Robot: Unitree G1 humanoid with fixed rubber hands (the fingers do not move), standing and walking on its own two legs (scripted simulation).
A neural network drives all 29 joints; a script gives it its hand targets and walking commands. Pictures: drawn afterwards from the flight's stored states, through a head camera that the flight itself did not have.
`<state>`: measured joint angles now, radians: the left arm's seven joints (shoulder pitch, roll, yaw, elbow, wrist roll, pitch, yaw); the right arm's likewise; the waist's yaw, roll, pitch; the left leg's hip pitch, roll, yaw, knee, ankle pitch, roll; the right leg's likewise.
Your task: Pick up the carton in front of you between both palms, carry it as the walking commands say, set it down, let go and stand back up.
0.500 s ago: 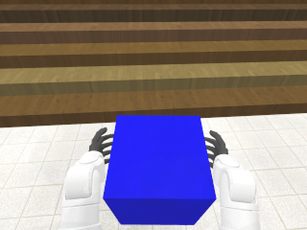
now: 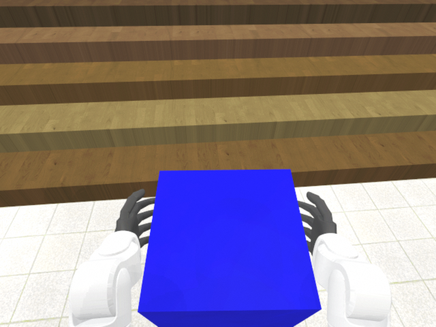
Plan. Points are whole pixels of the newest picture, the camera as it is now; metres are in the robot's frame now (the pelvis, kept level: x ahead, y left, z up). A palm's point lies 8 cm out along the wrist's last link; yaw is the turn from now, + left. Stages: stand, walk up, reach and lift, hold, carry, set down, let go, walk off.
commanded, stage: carry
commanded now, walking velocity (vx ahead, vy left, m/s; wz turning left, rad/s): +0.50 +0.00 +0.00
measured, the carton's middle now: (225, 258) +0.24 -0.01 +0.03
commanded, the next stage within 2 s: none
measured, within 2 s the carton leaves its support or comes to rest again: neither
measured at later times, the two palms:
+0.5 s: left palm (153, 111) +0.57 +0.15 +0.12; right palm (278, 112) +0.57 -0.15 +0.12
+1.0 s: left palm (168, 27) +1.00 +0.15 +0.17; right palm (256, 30) +1.01 -0.15 +0.16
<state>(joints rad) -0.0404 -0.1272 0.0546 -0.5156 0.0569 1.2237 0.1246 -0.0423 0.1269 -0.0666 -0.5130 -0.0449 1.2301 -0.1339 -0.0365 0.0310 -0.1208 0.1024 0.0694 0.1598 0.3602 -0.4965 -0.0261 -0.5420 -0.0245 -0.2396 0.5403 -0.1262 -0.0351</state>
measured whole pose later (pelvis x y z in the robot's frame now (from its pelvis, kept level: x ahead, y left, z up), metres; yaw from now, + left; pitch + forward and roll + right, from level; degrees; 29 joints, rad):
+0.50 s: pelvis +0.33 +0.00 +0.01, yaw +1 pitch +3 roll +1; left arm -0.02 -0.13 0.04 -0.55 0.05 1.19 0.11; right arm 0.00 0.13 -0.05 -0.57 -0.06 1.20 -0.13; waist 0.01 -0.01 -0.11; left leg -0.58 0.08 0.20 0.54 -0.04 0.03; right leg 0.12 -0.01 -0.19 0.23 -0.41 -0.01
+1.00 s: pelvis +0.67 +0.00 +0.01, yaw +1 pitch +4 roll +1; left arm -0.57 -0.06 0.22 -0.22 0.02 1.29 0.16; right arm -0.57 0.06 -0.21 -0.21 -0.02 1.28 -0.17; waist -0.01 0.00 -0.06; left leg -0.02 0.03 0.19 0.43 -0.45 0.00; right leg -0.57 -0.05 -0.16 0.56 -0.06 -0.06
